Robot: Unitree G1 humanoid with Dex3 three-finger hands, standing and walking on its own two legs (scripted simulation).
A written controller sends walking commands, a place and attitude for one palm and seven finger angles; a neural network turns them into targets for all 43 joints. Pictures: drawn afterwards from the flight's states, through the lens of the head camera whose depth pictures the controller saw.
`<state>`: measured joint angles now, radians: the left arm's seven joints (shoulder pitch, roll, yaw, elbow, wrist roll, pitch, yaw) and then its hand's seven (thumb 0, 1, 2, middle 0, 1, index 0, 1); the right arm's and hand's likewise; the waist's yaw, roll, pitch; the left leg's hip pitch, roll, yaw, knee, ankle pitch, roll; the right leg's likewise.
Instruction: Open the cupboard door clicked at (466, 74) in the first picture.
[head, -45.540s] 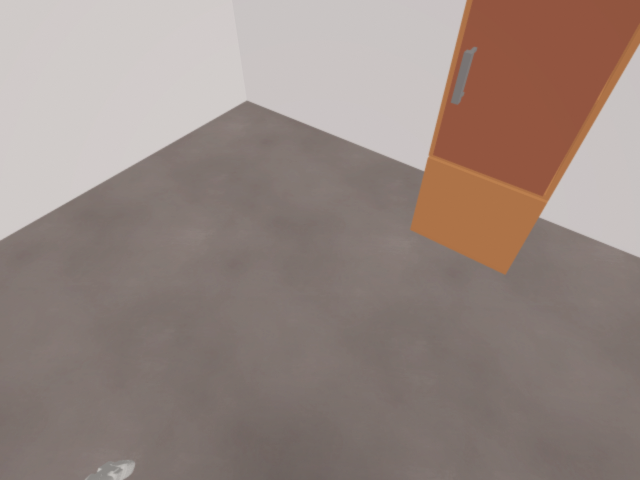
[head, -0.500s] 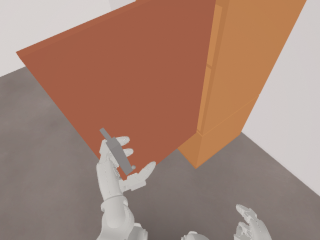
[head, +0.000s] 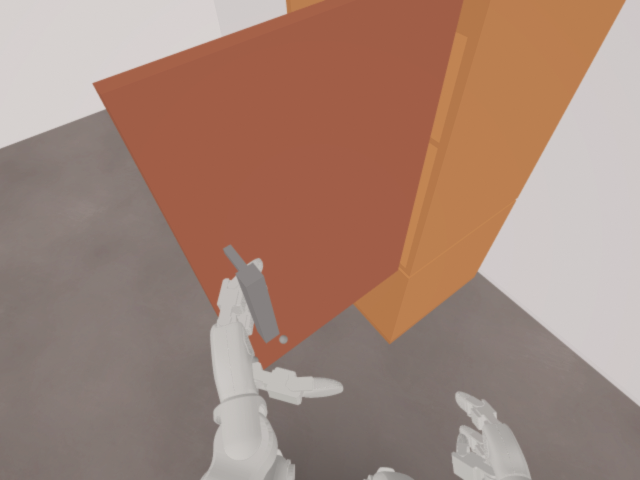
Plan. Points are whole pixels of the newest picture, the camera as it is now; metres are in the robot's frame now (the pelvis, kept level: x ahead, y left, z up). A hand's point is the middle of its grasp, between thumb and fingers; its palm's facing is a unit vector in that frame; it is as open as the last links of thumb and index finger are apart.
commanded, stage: slide the hand sideways off the handle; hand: left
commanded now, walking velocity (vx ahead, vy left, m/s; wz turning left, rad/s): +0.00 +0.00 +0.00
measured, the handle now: (251, 295) +0.33 +0.10 +0.05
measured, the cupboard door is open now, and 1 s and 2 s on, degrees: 91 93 93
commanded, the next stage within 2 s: draw the hand back to the body in 1.22 s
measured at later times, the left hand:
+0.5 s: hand (259, 384) +0.23 +0.08 +0.04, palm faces -0.14 -0.99 +0.01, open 16.1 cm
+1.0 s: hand (209, 405) +0.21 +0.13 +0.04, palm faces -0.04 -1.00 -0.01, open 16.1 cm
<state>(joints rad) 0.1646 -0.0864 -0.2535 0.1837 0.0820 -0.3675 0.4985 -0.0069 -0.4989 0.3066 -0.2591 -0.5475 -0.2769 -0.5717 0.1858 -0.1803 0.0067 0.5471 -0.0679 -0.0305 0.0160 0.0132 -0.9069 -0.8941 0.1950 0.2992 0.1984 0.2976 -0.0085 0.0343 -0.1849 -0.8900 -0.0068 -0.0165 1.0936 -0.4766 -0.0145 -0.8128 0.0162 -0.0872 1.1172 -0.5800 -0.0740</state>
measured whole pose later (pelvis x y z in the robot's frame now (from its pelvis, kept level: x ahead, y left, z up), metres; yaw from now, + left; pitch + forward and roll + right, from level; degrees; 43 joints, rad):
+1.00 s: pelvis +0.00 +0.03 -0.01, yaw -2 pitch +16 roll -2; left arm 0.54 0.12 -0.15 -0.16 -0.08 -0.42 0.01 -0.01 -0.50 0.31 -0.18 -0.31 -0.20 -0.32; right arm 0.24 -0.21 0.01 0.39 0.00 0.01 0.00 0.01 -0.91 -0.89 0.20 0.30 0.20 0.30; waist 0.00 0.04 -0.17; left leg -0.95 0.00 0.01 1.20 -0.54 0.03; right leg -0.86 0.02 -0.07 1.18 -0.61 -0.03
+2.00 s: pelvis +0.01 +0.05 +0.04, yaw -2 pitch +7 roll -2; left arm 0.69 0.31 0.10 -0.47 -0.10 -0.07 0.06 -0.01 -0.29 0.40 -0.16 -0.30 -0.16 -0.30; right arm 0.28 -0.22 0.03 0.40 0.04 -0.02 -0.12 0.02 -0.90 -0.89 0.20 0.30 0.20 0.30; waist 0.03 0.07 -0.16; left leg -0.59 0.00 0.01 0.90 -0.43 0.05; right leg -0.49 0.03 -0.05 0.83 -0.47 -0.01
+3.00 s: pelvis +0.03 +0.03 +0.08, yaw -3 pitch -3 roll +0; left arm 0.49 0.35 0.34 -0.42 -0.08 -0.07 0.12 0.02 0.88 0.90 -0.21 -0.30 -0.21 -0.30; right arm 0.20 -0.23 0.01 0.62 0.01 -0.09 -0.08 0.02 -0.90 -0.89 0.20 0.30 0.20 0.30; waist 0.07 0.07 0.00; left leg -0.15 -0.01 0.04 0.46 -0.25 0.03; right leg -0.07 0.03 -0.01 0.41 -0.29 -0.02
